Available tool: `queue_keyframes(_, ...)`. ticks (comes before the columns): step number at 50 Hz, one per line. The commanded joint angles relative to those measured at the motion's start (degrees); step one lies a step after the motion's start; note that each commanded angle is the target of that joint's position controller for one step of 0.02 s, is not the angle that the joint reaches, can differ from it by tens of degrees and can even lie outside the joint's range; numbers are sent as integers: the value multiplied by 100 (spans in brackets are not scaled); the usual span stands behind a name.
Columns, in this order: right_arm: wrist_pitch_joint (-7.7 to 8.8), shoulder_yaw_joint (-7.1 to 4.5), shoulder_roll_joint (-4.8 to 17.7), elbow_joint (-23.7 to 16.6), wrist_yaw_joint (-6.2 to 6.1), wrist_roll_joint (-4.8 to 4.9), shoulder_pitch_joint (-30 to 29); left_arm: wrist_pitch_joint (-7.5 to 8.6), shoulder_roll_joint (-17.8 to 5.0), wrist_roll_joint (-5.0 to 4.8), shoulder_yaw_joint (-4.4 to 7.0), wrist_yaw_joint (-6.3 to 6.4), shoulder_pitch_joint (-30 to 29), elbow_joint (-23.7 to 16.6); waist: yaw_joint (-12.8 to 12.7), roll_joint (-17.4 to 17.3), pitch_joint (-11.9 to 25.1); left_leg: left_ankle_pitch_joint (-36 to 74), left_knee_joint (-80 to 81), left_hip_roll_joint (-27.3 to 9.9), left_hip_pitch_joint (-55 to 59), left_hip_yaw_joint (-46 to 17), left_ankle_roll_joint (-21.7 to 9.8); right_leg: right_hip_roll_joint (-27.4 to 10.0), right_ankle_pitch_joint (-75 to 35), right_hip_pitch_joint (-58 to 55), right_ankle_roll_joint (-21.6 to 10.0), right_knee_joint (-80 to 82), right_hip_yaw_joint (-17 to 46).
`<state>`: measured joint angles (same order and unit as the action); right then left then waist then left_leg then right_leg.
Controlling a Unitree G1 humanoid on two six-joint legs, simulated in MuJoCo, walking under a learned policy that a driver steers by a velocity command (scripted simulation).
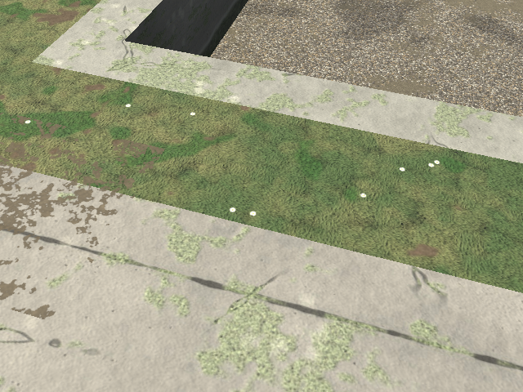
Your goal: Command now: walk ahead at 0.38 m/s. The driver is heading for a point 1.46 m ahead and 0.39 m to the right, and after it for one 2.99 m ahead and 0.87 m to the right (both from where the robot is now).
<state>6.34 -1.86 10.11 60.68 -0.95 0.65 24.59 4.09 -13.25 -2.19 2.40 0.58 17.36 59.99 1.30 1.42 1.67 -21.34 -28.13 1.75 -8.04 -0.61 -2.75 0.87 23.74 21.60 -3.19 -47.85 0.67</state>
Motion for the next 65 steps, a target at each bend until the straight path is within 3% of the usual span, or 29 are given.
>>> queue_keyframes(1, 54, -145, 777, 78, 59, -41, 1131, 342, -467, 15, 61, -117, -926, -678, 244, -690, -847, 999, 1624, -2021, 2144, -2702, -1077, -395, -188, 3663, -115, -1672, 162)
queue_keyframes(5, -136, -9, 490, -65, 45, -68, 923, 321, -252, 82, 16, -232, -1425, -883, 180, -658, -832, 2455, 1942, -1438, 1492, -1232, -737, -597, -1208, 3164, 40, -1054, -222)
queue_keyframes(8, -143, -25, 780, -235, -46, -86, 801, 275, -23, 91, -123, -273, -2307, -1270, 312, -675, -1058, 2281, 2309, -1069, 244, -643, -680, -305, -2228, 1821, 177, 597, -548)
queue_keyframes(11, -76, -114, 1072, -194, -66, 19, 929, 229, -284, 20, -104, -292, -2564, -1501, 230, -879, -1135, 2379, 2455, -1322, 333, -622, -684, -194, -2462, 1183, 73, 1352, -490)
queue_keyframes(13, -84, -151, 1113, -193, -59, 43, 850, 242, -537, 22, -24, -307, -2467, -1578, 30, -912, -981, 3513, 2056, -1489, 889, -546, -555, -110, -2365, 925, -98, 1686, -437)
queue_keyframes(15, -169, -197, 1196, -231, -54, -22, 714, 243, -854, 30, 148, -281, -1611, -1401, -482, -1113, -224, 5838, 811, -1470, 1259, -320, -369, 181, -2092, -208, -324, 1622, -597)
queue_keyframes(16, -215, -185, 1172, -293, -42, -65, 625, 211, -1068, -3, 278, -239, -648, -1118, -933, -1104, 364, 6231, -321, -1269, 920, -169, -223, 207, -2143, -1456, -484, 1667, -584)
queue_keyframes(17, -213, -114, 1026, -472, -16, -157, 547, 165, -1441, 54, 386, -175, 420, -897, -1291, -582, 1151, 4550, -2079, -1003, -463, -99, -80, -849, -1831, -3327, -816, 1520, 632)
queue_keyframes(18, -93, 147, -25, -478, 77, -96, 1395, 145, -1797, 178, 440, -230, 888, -721, -755, 1326, 2338, -307, -4302, 149, -2420, -254, 246, -2422, -369, -5093, -1834, 2375, 3694)
queue_keyframes(19, 72, 28, 505, -419, 111, 72, 988, 142, -1240, 166, 294, -244, 697, -695, -910, 1030, 2014, -892, -5137, 8, -3005, -909, 97, -2275, 146, -4647, -1658, 3216, 4457)
queue_keyframes(20, 151, -88, 892, -679, 115, 237, 257, 166, -985, 140, 218, -230, 73, -784, -750, 769, 849, -502, -5295, -299, -3475, -670, -5, -2106, -169, -3646, -1358, 3294, 3461)
queue_keyframes(21, 179, -99, 971, -782, 67, 223, -148, 203, -833, 156, 161, -241, -482, -920, -542, 88, 389, 74, -5049, -626, -3187, -535, -48, -1914, -903, -2589, -1210, 3431, 2645)
queue_keyframes(22, 141, -160, 958, -796, 15, 145, -300, 237, -692, 223, 122, -278, -764, -953, -332, -122, 98, 376, -4753, -809, -2869, -439, -49, -1683, -1487, -1769, -1108, 3571, 2045)
queue_keyframes(24, -28, -180, 685, -764, -21, 88, -27, 269, -507, 279, 71, -309, -859, -854, 18, 177, -19, 578, -4345, -1026, -2286, -466, -65, -1365, -1586, -995, -1059, 3912, 1398)
queue_keyframes(27, -154, -218, 671, -944, -57, 34, -369, 307, -670, 234, 93, -242, -587, -682, 96, 226, -397, 854, -3678, -1151, -2577, -343, 60, -1302, -1627, -580, -1162, 4276, 980)
queue_keyframes(30, -129, -237, 741, -1233, -34, -40, -1185, 269, -861, 234, 137, -117, -240, -601, -79, 84, -543, 1803, -2619, -1199, -3195, -299, 211, -1299, -1842, -875, -1133, 4362, 806)
queue_keyframes(37, 15, -135, 673, -1701, 168, 42, -2698, 112, -1025, 78, 176, -19, 619, -459, -565, 71, -664, 2617, -429, -664, -2694, -57, 344, -1212, -1984, -1433, -885, 3922, 671)
queue_keyframes(41, 127, -232, 1019, -1762, 243, 75, -2452, -3, -1132, 69, 249, 28, 621, -483, -236, 326, -470, 1887, 99, -475, -1891, -116, 197, -1452, -2193, -1850, -685, 3207, 1068)
queue_keyframes(42, 149, -327, 1195, -1629, 219, 66, -1902, -22, -1089, 86, 233, 26, 538, -527, 77, 332, -172, 1683, 233, -370, -1120, -18, 77, -1263, -2817, -1784, -565, 2604, 968)
queue_keyframes(43, 179, -465, 1532, -1410, 171, 8, -917, -16, -859, 153, 152, 9, 469, -635, 501, 178, 572, 1765, 24, -711, 351, -281, -183, -896, -2864, -1235, -375, 1306, 711)
queue_keyframes(44, 160, -614, 2132, -1303, 125, -126, -45, 49, -277, 191, -1, -5, 810, -856, 569, -955, 1642, 1452, 18, -2146, 2687, -2103, -815, -99, -1293, 694, 13, -923, 126)
queue_keyframes(45, 104, -571, 1990, -1245, 157, -132, 156, 147, -147, 57, -61, -20, 1069, -920, 470, -2086, 2288, 593, 863, -2820, 3286, -4108, -1277, 181, 1006, 1833, 101, -2222, 462)
queue_keyframes(46, 102, -417, 1449, -1346, 151, -117, -230, 173, -815, -87, 118, -7, 723, -941, 464, -1399, 1515, 287, 998, -2606, 2643, -3530, -1019, -168, 738, 2272, 47, -2779, 786)
queue_keyframes(48, 79, -284, 1039, -1419, 151, -86, -1006, 115, -821, -33, 179, 28, 179, -1052, 204, -672, 450, 956, 1284, -2162, 1056, -1953, -710, -643, -200, 2097, 44, -2503, 548)
queue_keyframes(50, 92, -255, 883, -1378, 162, -131, -1361, -45, -605, 13, 230, 8, 243, -1077, -101, -860, 17, 1291, 1705, -1835, 137, -1078, -610, -900, -666, 1567, 66, -2080, 534)
queue_keyframes(54, 148, -351, 1049, -1223, 98, -150, -1287, -238, -418, 51, 252, -20, -19, -1315, -212, -567, -272, 2159, 2030, -1805, -61, -170, -767, -944, -1325, 1815, 147, -1616, 531)
queue_keyframes(58, 88, -416, 1233, -1155, 7, -145, -1171, -200, -374, 89, 233, -143, -660, -1575, -78, -475, -442, 2326, 2122, -1711, 155, 545, -681, -877, -2351, 1882, 178, -302, 352)
queue_keyframes(62, -16, -484, 1423, -1078, -43, -56, -848, -180, -335, 105, 173, -299, -1491, -1911, 213, -372, -699, 2309, 2065, -1842, 616, 951, -616, -791, -2494, 1902, 87, 580, -68)
queue_keyframes(65, -132, -539, 1548, -1023, -37, 36, -715, -192, -425, 89, 190, -386, -1783, -2143, 220, -430, -759, 2814, 1712, -1994, 1173, 1133, -500, -672, -1920, 1894, -97, 913, -298)
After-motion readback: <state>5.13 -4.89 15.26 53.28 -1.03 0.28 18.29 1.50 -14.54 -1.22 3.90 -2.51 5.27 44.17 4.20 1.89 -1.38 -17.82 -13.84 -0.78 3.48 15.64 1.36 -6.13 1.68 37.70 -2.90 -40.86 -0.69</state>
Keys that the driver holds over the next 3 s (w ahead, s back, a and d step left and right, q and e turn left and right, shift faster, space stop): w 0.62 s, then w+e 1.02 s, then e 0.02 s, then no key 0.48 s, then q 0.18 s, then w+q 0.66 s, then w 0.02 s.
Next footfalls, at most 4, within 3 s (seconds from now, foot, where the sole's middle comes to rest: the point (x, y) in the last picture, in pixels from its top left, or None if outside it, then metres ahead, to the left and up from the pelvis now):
0.34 right None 0.35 -0.14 -0.77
0.86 left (218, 352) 0.64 0.11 -0.77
1.40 right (331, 286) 0.84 -0.22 -0.77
1.86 left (316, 202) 1.18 -0.21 -0.77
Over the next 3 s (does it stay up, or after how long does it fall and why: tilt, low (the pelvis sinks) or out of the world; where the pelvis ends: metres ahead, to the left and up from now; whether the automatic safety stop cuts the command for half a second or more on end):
stays up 1.26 -0.34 -0.02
